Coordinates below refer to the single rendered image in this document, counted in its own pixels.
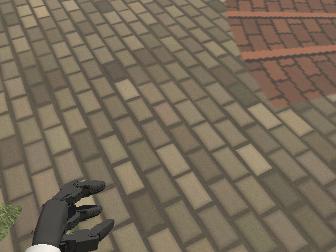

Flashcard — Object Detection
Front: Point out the left robot hand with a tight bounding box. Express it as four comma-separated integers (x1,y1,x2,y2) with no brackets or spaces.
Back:
31,180,114,252

